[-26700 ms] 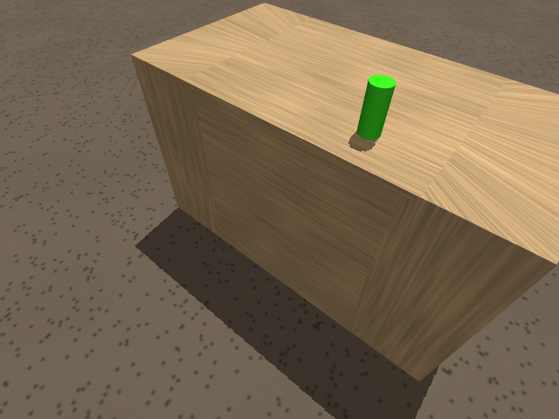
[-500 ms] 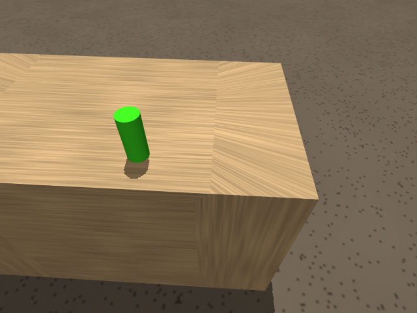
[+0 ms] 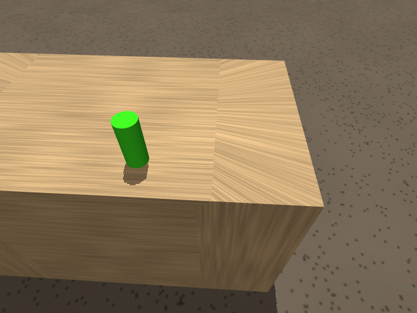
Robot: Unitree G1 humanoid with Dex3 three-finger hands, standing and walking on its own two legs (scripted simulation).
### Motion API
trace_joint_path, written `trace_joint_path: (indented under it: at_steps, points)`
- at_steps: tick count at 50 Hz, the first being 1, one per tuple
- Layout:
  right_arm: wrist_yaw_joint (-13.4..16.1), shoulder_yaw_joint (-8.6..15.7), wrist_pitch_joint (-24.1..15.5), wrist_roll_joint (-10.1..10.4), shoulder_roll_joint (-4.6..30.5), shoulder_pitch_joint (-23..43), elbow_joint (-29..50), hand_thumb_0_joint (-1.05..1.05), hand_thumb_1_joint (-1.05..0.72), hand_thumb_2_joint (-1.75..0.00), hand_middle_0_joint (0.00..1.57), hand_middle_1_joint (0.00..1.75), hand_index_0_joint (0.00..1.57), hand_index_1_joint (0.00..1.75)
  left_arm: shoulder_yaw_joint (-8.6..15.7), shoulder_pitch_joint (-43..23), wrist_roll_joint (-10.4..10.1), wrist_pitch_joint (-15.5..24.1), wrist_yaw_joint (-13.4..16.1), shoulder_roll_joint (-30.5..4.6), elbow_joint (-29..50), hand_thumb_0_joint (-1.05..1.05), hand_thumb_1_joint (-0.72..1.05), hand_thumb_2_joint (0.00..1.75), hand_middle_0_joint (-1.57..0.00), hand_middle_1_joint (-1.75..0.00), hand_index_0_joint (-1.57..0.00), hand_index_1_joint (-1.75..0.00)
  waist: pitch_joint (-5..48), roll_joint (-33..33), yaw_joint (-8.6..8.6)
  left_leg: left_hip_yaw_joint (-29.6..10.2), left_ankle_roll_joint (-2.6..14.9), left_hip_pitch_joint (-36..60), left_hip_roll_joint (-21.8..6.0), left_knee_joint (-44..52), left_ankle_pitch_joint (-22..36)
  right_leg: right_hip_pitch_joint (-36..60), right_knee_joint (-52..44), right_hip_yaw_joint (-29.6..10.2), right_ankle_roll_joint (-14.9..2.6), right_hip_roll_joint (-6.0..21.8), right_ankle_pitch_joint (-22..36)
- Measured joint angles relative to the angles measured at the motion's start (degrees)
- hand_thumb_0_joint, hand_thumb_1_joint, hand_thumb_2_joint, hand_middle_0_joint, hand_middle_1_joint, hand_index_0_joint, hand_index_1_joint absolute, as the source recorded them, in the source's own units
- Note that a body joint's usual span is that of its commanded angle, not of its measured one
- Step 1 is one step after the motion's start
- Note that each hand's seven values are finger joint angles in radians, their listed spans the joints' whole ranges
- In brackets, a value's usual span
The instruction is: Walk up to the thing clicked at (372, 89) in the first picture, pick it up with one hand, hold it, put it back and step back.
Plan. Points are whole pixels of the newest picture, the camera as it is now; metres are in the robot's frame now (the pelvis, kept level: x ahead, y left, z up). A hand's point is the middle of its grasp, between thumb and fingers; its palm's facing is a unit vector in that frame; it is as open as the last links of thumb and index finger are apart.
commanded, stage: home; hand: left
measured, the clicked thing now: (131, 141) +0.49 +0.21 +0.04
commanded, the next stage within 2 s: stand in 0.26 s
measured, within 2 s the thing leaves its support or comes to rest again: neither
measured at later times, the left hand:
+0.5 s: hand out of the picture +0.08 +0.25 -0.15, palm faces -0.02 -0.93 -0.35, open 16.8 cm
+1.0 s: hand out of the picture +0.09 +0.25 -0.15, palm faces -0.02 -0.94 -0.35, open 7.7 cm
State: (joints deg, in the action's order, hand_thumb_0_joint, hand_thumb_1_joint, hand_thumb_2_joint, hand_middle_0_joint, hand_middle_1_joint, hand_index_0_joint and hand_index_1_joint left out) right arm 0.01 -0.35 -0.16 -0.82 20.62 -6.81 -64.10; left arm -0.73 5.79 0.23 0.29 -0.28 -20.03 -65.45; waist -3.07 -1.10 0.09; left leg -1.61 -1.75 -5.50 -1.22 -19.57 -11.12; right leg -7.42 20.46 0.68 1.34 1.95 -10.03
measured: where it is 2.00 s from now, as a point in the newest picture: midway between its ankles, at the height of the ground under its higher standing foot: outside the picture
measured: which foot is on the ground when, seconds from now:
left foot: down 0.00-1.00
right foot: down 0.00-1.00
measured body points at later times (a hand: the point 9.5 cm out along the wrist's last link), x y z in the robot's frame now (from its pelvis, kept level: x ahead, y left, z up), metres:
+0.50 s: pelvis +0.01 -0.01 +0.00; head +0.01 -0.01 +0.45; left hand +0.08 +0.30 -0.13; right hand +0.07 -0.31 -0.14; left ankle +0.00 +0.14 -0.75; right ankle +0.01 -0.13 -0.75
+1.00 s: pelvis +0.01 +0.00 +0.00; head +0.01 -0.01 +0.45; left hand +0.09 +0.30 -0.13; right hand +0.08 -0.31 -0.13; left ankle +0.00 +0.14 -0.75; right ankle +0.01 -0.13 -0.75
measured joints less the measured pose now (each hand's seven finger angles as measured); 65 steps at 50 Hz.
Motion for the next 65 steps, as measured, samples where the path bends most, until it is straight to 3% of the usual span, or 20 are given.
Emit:
trace_joint_path:
  at_steps: [23,29,36,41,45,52,65]
  points:
    - [-0.07,0.19,0.33,-0.11,-0.12,-0.46,-0.34,0.01,-0.9,-0.9,0.2,0.3,0.2,0.3,0.65,0.34,0.1,-0.11,-0.11,-0.07,0.03,0.0,-0.53,0.08,-0.08,-0.09,-0.08,-0.09,-0.21,0.16,-0.15,-0.24,-0.41,0.56,-0.59,0.85,-0.04,0.65,-0.95,0.3,-0.45,-0.56,-0.03]
    - [-0.07,0.25,0.35,-0.13,-0.14,-0.66,-0.36,0.01,-0.91,-0.9,0.2,0.3,0.2,0.3,0.63,0.48,0.06,-0.09,-0.06,-0.05,0.18,0.0,-0.27,0.34,-0.15,-0.21,-0.15,-0.21,-0.21,0.11,-0.23,-0.24,-0.45,0.6,-0.67,0.87,-0.15,0.73,-1.06,0.32,-0.48,-0.64,-0.09]
    - [-0.06,0.21,0.31,-0.07,-0.25,-0.62,-0.21,0.01,-0.91,-0.9,0.2,0.3,0.2,0.3,0.63,0.35,-0.02,-0.07,-0.09,0.02,0.41,0.0,0.2,0.7,-0.19,-0.28,-0.19,-0.27,-0.08,0.3,-0.25,-0.22,-0.47,0.76,-0.68,0.94,-0.25,0.85,-1.05,0.31,-0.5,-0.65,-0.22]
    - [-0.03,0.17,0.11,-0.02,-0.26,-0.5,-0.06,0.01,-0.91,-0.9,0.2,0.3,0.2,0.3,0.61,0.4,-0.04,-0.08,-0.15,0.11,0.58,0.0,0.55,0.82,-0.2,-0.29,-0.2,-0.29,0.09,0.36,-0.22,-0.08,-0.46,1.05,-0.69,1.08,-0.28,1.03,-1.08,0.18,-0.48,-0.65,-0.25]
    - [0.0,0.17,0.09,-0.02,-0.3,-0.43,0.11,0.01,-0.91,-0.9,0.2,0.3,0.2,0.3,0.63,0.38,-0.06,-0.05,-0.14,0.09,0.68,0.0,0.73,0.86,-0.2,-0.3,-0.2,-0.3,0.19,0.44,-0.21,-0.07,-0.44,1.19,-0.68,1.11,-0.27,1.17,-1.12,0.17,-0.47,-0.65,-0.24]
    - [0.0,0.22,0.12,-0.05,-0.33,-0.39,0.21,0.01,-0.91,-0.9,0.2,0.3,0.2,0.3,0.75,0.48,0.02,-0.15,-0.2,-0.01,0.8,0.0,0.86,0.89,-0.2,-0.3,-0.2,-0.3,0.2,0.52,-0.13,0.0,-0.42,1.2,-0.69,1.16,-0.17,1.18,-1.22,0.09,-0.47,-0.66,-0.08]
    - [-0.11,0.35,0.12,-0.04,-0.32,-0.71,-0.1,0.01,-0.91,-0.9,0.2,0.3,0.2,0.3,0.79,1.21,0.06,-0.2,-0.3,-0.19,0.73,0.01,0.9,0.9,-0.2,-0.3,-0.2,-0.3,-0.07,0.49,-0.01,0.16,-0.42,1.27,-0.64,1.43,0.1,1.02,-1.14,-0.07,-0.47,-0.61,0.05]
